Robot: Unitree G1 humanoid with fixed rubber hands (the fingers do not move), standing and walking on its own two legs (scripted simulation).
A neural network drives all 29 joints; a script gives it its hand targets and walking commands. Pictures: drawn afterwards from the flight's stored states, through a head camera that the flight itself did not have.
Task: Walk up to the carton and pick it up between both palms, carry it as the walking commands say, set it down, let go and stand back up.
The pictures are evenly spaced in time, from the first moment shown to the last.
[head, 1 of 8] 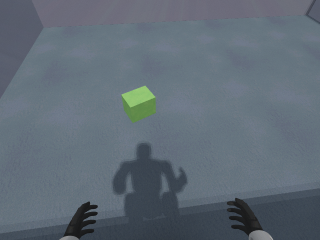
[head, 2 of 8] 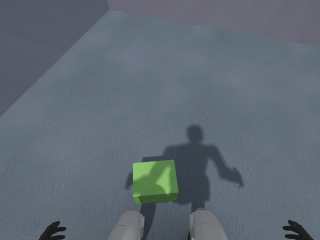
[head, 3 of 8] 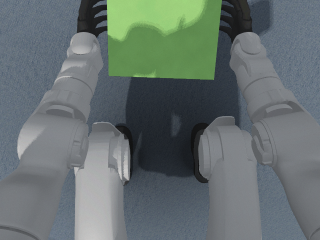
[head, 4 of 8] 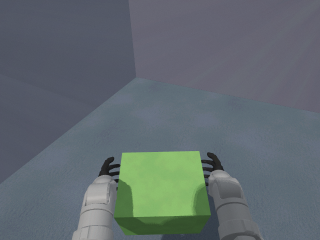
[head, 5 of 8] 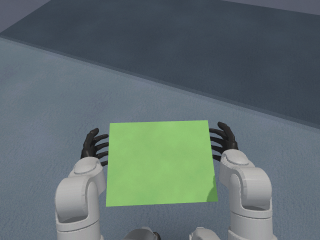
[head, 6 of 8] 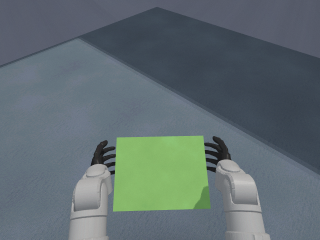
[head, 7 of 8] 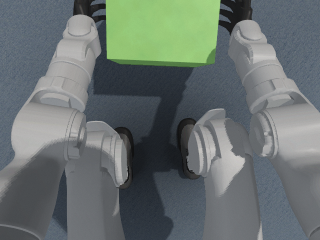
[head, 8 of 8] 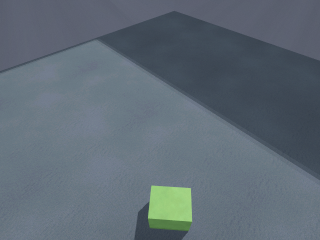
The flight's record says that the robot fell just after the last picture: no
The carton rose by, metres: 0.69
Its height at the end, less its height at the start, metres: +0.00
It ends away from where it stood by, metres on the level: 0.44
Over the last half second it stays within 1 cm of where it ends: yes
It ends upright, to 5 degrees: yes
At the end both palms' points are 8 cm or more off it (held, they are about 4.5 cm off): yes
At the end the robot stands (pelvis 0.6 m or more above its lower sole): yes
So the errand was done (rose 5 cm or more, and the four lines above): yes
